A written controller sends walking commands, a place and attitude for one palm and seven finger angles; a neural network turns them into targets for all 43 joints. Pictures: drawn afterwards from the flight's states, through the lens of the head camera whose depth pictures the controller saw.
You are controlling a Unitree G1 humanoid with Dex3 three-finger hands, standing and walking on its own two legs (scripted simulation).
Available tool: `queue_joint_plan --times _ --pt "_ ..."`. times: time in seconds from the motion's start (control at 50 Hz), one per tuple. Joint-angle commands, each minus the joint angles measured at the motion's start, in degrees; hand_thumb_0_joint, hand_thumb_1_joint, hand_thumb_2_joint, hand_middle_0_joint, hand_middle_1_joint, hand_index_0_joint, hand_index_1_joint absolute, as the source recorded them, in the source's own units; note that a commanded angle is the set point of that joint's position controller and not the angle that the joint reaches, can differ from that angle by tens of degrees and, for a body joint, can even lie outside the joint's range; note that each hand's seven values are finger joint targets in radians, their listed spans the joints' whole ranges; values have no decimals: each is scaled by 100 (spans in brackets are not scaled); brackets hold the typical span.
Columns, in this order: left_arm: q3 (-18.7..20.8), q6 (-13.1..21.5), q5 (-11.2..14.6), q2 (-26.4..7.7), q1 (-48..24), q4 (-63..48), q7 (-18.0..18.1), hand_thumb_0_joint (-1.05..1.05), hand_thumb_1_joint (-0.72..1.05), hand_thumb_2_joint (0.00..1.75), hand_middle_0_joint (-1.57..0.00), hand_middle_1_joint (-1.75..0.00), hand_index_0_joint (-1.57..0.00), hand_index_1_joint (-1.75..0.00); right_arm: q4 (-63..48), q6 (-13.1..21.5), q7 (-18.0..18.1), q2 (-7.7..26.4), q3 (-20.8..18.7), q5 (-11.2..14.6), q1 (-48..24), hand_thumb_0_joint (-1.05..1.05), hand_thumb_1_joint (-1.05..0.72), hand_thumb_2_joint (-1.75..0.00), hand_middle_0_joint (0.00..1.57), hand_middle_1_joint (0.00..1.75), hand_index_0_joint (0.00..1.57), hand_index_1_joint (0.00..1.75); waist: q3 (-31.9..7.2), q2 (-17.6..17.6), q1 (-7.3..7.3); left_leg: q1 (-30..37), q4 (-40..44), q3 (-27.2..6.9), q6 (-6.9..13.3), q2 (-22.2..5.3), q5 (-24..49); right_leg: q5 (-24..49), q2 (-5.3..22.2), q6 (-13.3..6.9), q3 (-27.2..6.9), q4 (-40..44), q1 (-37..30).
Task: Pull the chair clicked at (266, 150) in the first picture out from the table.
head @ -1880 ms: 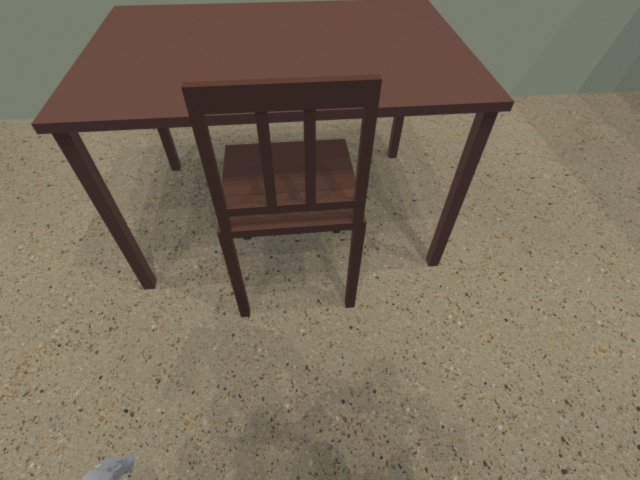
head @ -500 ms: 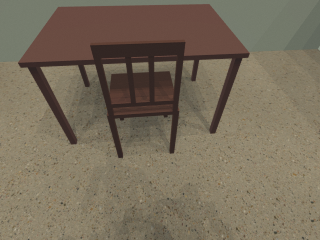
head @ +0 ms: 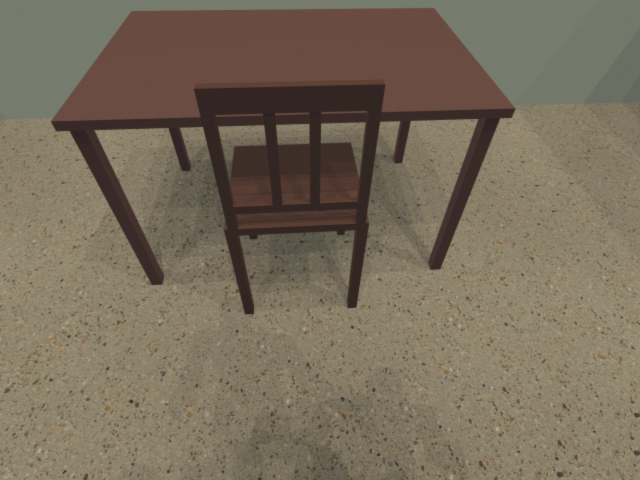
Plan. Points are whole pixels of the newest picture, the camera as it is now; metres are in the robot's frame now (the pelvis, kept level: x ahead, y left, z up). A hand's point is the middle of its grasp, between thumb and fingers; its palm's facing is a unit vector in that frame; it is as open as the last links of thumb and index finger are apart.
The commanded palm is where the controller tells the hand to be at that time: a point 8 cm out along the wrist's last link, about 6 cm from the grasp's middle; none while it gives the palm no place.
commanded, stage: turn to face it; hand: left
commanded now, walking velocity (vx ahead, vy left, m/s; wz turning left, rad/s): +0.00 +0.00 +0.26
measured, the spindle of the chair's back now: (273, 161) +0.82 +0.16 -0.10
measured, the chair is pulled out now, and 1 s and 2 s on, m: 0.00 0.00 0.00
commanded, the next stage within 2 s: take the last steps up to it in 0.10 s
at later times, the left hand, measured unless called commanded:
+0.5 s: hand out of the picture -0.02 +0.18 -0.19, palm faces +0.05 -0.98 -0.17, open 7.4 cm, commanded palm none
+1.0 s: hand out of the picture +0.06 +0.07 -0.18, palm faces +0.21 -0.97 -0.10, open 7.4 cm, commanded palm none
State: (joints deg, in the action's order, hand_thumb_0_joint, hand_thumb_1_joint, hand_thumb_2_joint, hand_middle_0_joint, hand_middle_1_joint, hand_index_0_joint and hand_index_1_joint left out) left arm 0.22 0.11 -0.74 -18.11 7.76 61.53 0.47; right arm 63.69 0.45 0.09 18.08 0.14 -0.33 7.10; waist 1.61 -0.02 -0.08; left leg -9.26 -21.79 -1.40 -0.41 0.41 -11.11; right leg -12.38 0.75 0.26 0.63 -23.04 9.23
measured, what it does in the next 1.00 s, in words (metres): walks ahead: right foot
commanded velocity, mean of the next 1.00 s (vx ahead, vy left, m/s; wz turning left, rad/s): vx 0.25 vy -0.08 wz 0.04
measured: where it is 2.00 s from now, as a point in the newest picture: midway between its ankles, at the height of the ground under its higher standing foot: (341, 444)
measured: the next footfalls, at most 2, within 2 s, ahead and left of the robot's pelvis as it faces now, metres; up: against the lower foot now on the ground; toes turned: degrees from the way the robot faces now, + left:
right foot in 0.64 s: +0.11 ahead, -0.13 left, +0.00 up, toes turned -1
left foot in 1.10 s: +0.32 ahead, +0.08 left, +0.00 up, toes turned +12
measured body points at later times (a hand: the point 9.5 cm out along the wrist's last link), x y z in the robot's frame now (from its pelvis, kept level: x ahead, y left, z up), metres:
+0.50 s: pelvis +0.02 +0.00 -0.01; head +0.02 +0.01 +0.44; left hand -0.02 +0.23 -0.17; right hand +0.01 -0.23 -0.16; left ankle +0.01 +0.12 -0.74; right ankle +0.00 -0.11 -0.72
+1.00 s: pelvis +0.16 -0.04 -0.01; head +0.17 -0.03 +0.44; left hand +0.05 +0.13 -0.17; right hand +0.28 -0.26 -0.15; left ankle +0.24 +0.08 -0.70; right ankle +0.07 -0.13 -0.74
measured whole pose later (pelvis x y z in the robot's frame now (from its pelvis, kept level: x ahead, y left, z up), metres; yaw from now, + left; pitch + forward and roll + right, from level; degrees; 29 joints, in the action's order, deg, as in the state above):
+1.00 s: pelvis +0.16 -0.04 -0.01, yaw +5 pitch +0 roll -1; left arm 1.1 4.2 -1.9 -4.1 27.8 66.2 0.9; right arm 59.7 1.6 -0.7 8.8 -3.9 -1.2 8.0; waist 0.6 -0.1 2.4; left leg -31.0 -48.3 5.6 0.9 -5.8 -14.3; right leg -18.8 -2.7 -3.1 6.2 -18.1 -0.6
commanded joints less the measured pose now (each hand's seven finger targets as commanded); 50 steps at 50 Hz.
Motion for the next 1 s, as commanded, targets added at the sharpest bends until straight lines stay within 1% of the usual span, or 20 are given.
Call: queue_joint_plan --times 0.0,0.18,0.24,0.3,0.34,0.4,0.44,0.5,0.54,0.56,0.58,0.6,0.62,0.64,0.66,0.74,0.82,0.88,0.96,0.98 --pt "124 -13 8 -669 190 -266 107 0 90 90 -20 -30 -20 -30 -326 -3 52 528 -89 -22 87 0 -90 -90 20 30 20 30 -358 -57 48 -152 39 -504 119 -632 1070 756 691 12 -374 126 -73" --pt "193 -69 12 -532 415 -373 153 0 90 90 -20 -30 -20 -30 -420 -85 54 264 -149 -27 306 0 -90 -90 20 30 20 30 -193 -189 54 -552 -426 -541 112 -420 747 221 851 -97 -382 16 164" --pt "173 -61 -34 -328 632 -245 81 0 90 90 -20 -30 -20 -30 -292 -71 43 125 -149 -99 562 0 -90 -90 20 30 20 30 -21 -270 27 -754 -229 -625 206 -319 -1269 -1956 636 -98 -392 310 358" --pt "187 -60 -75 -223 864 -160 22 0 90 90 -20 -30 -20 -30 -213 -63 50 35 -205 -139 821 0 -90 -90 20 30 20 30 391 -212 11 -1022 -59 -749 329 -303 -2423 -2679 516 -175 -365 277 722" --pt "193 -20 -73 -42 953 -137 -12 0 90 90 -20 -30 -20 -30 -172 -4 73 19 -238 -144 1009 0 -90 -90 20 30 20 30 601 177 -48 -1051 188 -1059 467 -512 -2604 -2343 347 -194 -190 -156 890" --pt "172 80 -87 304 823 -248 -68 0 90 90 -20 -30 -20 -30 -58 122 158 291 -376 -128 1630 0 -90 -90 20 30 20 30 665 1230 -270 -181 1110 -2655 1086 -1453 -2702 -1378 -90 -133 341 -1904 1921" --pt "216 128 -98 285 577 -385 -88 0 90 90 -20 -30 -20 -30 -64 193 180 245 -401 -126 1846 0 -90 -90 20 30 20 30 640 1116 -380 44 1310 -2788 1326 -1688 -2274 -1633 152 -176 -3 -2700 2415" --pt "267 182 -57 386 729 -390 -153 0 90 90 -20 -30 -20 -30 -129 268 204 138 -407 -126 1556 0 -90 -90 20 30 20 30 461 942 -164 -27 1024 -2145 1243 -1562 -1053 -1482 317 -116 -39 -2188 1993" --pt "259 190 -31 567 1164 -227 -182 0 90 90 -20 -30 -20 -30 -147 266 217 108 -411 -126 1386 0 -90 -90 20 30 20 30 201 836 48 -489 650 -1460 977 -1243 -640 -984 149 -66 258 -1278 850" --pt "273 199 -32 602 1516 -80 -181 0 90 90 -20 -30 -20 -30 -133 250 216 74 -418 -115 1357 0 -90 -90 20 30 20 30 17 628 194 -773 276 -1193 814 -1057 -781 -446 -11 -36 457 -722 146" --pt "317 225 -50 481 1931 82 -149 0 90 90 -20 -30 -20 -30 -113 241 204 -35 -418 -101 1365 0 -90 -90 20 30 20 30 -142 252 352 -1222 -331 -894 606 -801 -1104 -256 62 -47 333 -216 -632" --pt "403 269 -76 73 2340 203 -85 0 90 90 -20 -30 -20 -30 -215 236 171 -300 -362 -55 1370 0 -90 -90 20 30 20 30 -320 -902 515 -2202 -1373 -298 366 -342 -1612 -1117 819 -241 -588 325 -1551" --pt "496 290 -91 -357 2734 261 2 0 90 90 -20 -30 -20 -30 -432 258 129 -591 -297 -56 1135 0 -90 -90 20 30 20 30 -186 -2140 694 -3100 -2827 393 216 48 -2126 -1996 2080 -737 -2448 1239 -1723" --pt "463 275 -23 -278 2760 277 46 0 90 90 -20 -30 -20 -30 -508 259 88 -360 -361 -110 794 0 -90 -90 20 30 20 30 107 -1362 681 -3208 -3640 195 254 -259 -2111 -2289 2236 -1015 -2680 1495 -1183" --pt "447 299 -28 -157 2387 216 53 0 90 90 -20 -30 -20 -30 -453 268 54 -405 -392 -109 902 0 -90 -90 20 30 20 30 191 -972 429 -3244 -4015 150 261 -443 -1672 -2374 2073 -1106 -2362 1458 -949" --pt "272 378 -72 469 1963 147 94 0 90 90 -20 -30 -20 -30 -274 160 -19 -690 -401 -155 932 0 -90 -90 20 30 20 30 794 -369 78 -2798 -4328 358 130 -725 -689 -610 1543 -990 -1141 1424 119" --pt "238 455 -78 492 2167 219 102 0 90 90 -20 -30 -20 -30 -415 100 -60 -769 -418 -125 737 0 -90 -90 20 30 20 30 823 -553 -5 -2814 -3901 559 42 -712 -269 509 1305 -1048 -633 1450 73" --pt "226 480 -83 532 2436 331 127 0 90 90 -20 -30 -20 -30 -628 143 -77 -766 -408 -124 207 0 -90 -90 20 30 20 30 691 -513 123 -2956 -3264 662 37 -692 -240 1386 1273 -1101 -589 1271 -469" --pt "261 444 -104 466 2530 420 138 0 90 90 -20 -30 -20 -30 -807 239 -89 -860 -356 -97 -236 0 -90 -90 20 30 20 30 599 -499 229 -2289 -2130 895 188 -477 -398 2265 1216 -1046 -437 960 -674" --pt "271 437 -99 435 2485 432 136 0 90 90 -20 -30 -20 -30 -804 266 -68 -834 -354 -90 -151 0 -90 -90 20 30 20 30 548 -508 156 -1931 -1897 950 255 -375 -442 2667 1197 -1023 -393 757 -629"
